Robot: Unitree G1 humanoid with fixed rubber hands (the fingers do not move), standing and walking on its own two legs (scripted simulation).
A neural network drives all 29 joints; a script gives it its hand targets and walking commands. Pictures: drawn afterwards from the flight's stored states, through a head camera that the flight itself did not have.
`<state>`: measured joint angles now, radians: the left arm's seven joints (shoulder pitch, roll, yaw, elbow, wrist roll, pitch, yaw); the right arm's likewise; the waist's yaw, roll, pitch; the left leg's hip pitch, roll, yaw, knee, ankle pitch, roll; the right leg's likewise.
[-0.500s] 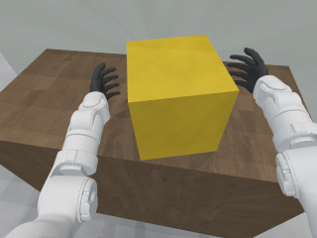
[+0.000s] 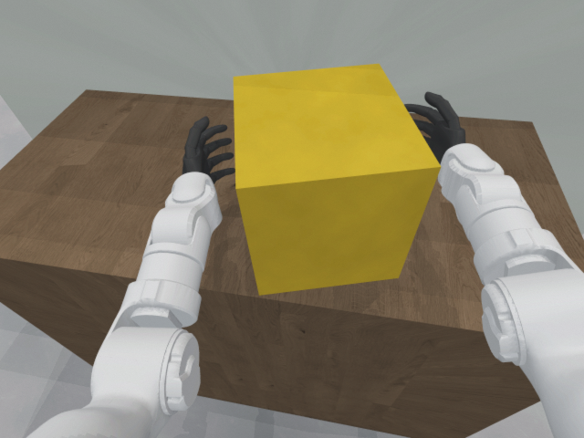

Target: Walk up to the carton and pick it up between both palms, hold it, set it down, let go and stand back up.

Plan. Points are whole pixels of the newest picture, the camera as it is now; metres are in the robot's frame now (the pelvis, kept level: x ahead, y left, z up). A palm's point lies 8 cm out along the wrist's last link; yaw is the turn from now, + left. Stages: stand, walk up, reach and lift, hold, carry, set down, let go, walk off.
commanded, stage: reach and lift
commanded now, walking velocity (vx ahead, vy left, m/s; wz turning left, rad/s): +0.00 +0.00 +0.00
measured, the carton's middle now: (318, 180) +0.47 +0.06 +0.11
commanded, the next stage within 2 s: none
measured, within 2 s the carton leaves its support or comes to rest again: leaves its support in 1.52 s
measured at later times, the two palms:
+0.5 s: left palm (204, 176) +0.41 +0.21 +0.15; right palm (437, 153) +0.48 -0.10 +0.17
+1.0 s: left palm (203, 179) +0.40 +0.21 +0.15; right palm (435, 151) +0.48 -0.10 +0.17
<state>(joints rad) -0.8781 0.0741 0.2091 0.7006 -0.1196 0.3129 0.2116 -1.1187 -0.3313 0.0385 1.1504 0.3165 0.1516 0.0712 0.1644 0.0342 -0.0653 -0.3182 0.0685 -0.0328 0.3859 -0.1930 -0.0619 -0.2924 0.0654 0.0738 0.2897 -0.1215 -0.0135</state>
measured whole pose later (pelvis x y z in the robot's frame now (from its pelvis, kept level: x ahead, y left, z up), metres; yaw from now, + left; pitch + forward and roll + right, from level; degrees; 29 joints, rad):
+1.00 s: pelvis +0.00 -0.01 +0.00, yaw +0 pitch +7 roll -1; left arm -0.89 -0.08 0.52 0.71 0.21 0.21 0.12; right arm -1.12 -0.17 -0.38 1.16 -0.16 0.07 0.08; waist 0.16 0.02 -0.08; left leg -0.29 0.07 -0.03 0.34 -0.17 -0.06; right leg -0.29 0.06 0.07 0.29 -0.12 -0.01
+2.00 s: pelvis -0.02 +0.00 +0.00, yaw +1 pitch +0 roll -1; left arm -0.85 -0.01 0.38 0.70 0.23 0.43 0.16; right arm -1.06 -0.14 -0.23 1.15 0.06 0.17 -0.02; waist 0.10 -0.02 -0.10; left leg -0.17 0.05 -0.03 0.33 -0.16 -0.06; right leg -0.17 0.05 0.07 0.29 -0.12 -0.01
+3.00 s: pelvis -0.02 +0.01 +0.00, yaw +1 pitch -2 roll -1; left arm -0.93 0.09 0.33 0.55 0.23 0.74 0.05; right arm -1.06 -0.17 -0.01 0.88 0.35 0.48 -0.21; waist -0.02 -0.02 -0.17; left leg -0.15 0.04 -0.03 0.34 -0.16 -0.04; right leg -0.14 0.03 0.07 0.29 -0.12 0.01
